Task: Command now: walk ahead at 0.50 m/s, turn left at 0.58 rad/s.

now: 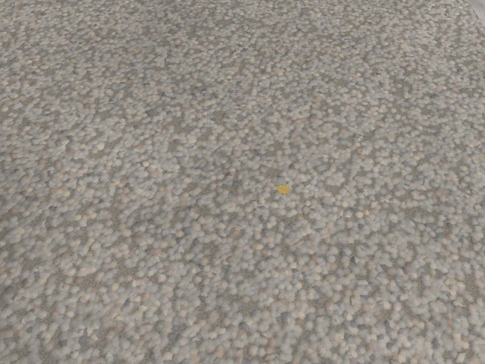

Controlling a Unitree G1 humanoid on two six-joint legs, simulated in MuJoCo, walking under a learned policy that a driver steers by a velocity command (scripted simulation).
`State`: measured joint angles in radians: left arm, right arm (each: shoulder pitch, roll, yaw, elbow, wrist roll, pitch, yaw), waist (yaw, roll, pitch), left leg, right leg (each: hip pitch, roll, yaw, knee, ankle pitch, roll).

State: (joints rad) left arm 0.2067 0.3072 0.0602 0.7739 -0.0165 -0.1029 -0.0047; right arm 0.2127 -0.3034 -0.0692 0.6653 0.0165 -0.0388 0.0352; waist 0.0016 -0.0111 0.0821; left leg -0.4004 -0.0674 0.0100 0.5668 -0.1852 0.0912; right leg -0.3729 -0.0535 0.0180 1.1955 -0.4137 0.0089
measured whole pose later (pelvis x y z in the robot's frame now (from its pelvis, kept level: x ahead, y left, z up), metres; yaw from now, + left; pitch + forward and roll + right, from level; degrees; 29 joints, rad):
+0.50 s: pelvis +0.25 -0.04 +0.00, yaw +12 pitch +1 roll -1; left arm 0.09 0.25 0.03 0.74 0.02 -0.07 -0.03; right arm 0.28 -0.31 -0.05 0.72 0.01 0.02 -0.03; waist -0.02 0.03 0.06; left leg -0.38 -0.05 -0.13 1.12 -0.54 -0.06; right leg -0.40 0.03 -0.01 0.49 -0.11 -0.03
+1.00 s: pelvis +0.33 -0.01 +0.01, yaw +13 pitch -1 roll -1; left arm 0.13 0.25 0.01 0.92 0.01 -0.01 -0.01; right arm 0.22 -0.23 -0.03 0.77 -0.01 0.01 -0.03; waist 0.01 0.00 0.03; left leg -0.20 0.00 -0.06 0.55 -0.32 -0.01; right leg -0.24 0.00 -0.01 0.53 -0.26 0.00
